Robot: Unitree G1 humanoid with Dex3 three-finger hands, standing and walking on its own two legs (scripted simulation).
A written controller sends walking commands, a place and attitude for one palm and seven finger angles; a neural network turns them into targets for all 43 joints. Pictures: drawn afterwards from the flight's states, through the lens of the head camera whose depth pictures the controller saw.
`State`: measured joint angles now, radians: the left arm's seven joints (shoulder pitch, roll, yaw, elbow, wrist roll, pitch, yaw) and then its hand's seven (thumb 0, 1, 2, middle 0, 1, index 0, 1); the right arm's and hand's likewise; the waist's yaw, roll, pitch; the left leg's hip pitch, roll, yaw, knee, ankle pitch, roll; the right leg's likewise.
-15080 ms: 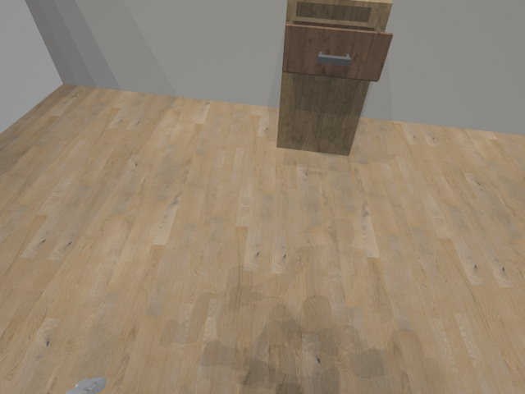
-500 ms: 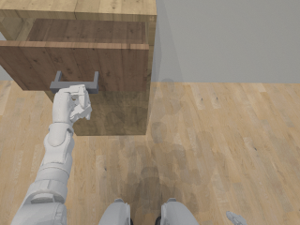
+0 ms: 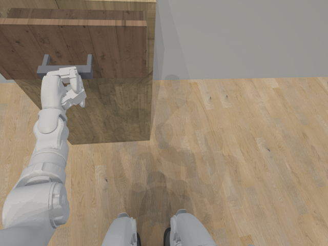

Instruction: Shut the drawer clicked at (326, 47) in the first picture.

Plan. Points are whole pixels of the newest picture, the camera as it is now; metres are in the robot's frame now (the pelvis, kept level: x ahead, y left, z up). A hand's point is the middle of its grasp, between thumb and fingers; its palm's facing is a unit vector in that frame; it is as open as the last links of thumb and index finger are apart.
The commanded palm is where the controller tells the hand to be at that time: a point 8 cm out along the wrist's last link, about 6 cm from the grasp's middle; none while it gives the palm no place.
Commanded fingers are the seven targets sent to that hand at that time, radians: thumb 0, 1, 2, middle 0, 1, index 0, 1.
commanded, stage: push the drawer shut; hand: left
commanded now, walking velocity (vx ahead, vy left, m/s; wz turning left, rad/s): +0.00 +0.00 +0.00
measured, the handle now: (67, 65) +0.56 +0.21 +0.05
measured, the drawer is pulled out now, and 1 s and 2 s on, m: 0.05 0.00 0.00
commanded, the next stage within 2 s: pull the fist back off the drawer in 0.84 s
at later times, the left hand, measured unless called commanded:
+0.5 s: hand (81, 75) +0.53 +0.18 +0.04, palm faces +0.04 -1.00 -0.02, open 2.8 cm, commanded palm +0.53 +0.21 +0.05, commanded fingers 0.00 0.90 0.90 -1.40 -1.60 -1.40 -1.60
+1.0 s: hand (78, 73) +0.54 +0.18 +0.05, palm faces +0.04 -1.00 -0.05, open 3.1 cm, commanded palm +0.57 +0.20 +0.05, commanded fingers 0.00 0.90 0.90 -1.40 -1.60 -1.40 -1.60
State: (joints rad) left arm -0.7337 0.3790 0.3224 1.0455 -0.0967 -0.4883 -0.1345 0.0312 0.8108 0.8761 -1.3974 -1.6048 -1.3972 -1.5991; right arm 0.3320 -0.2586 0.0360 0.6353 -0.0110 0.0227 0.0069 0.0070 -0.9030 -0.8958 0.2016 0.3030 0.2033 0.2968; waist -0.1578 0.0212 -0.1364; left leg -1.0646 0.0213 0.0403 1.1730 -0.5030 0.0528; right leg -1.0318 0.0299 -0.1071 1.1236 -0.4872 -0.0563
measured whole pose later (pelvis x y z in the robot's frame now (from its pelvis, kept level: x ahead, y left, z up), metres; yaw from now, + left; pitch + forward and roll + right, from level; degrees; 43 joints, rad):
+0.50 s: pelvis +0.00 +0.01 -0.01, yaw -1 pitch +27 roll -4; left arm -0.94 0.49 0.38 1.20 -0.04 -0.46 -0.14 -0.05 0.70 0.88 -1.40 -1.60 -1.40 -1.60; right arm 0.39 -0.26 0.05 0.64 -0.03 0.07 0.02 0.00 -0.90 -0.90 0.20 0.30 0.20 0.30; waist -0.21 0.03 -0.13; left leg -1.17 0.03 0.02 1.22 -0.51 0.06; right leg -1.12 0.04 -0.13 1.14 -0.48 -0.05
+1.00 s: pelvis -0.03 +0.01 -0.02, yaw +0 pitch +28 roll -6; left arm -1.14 0.59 0.29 1.33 0.00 -0.42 -0.08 -0.01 0.58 0.95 -1.40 -1.60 -1.40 -1.60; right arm 0.39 -0.27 0.09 0.67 -0.05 -0.02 0.00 0.00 -0.90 -0.90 0.20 0.30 0.20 0.30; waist -0.27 0.03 -0.12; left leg -1.30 0.01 -0.02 1.27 -0.47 0.07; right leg -1.22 0.02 -0.17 1.17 -0.44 -0.05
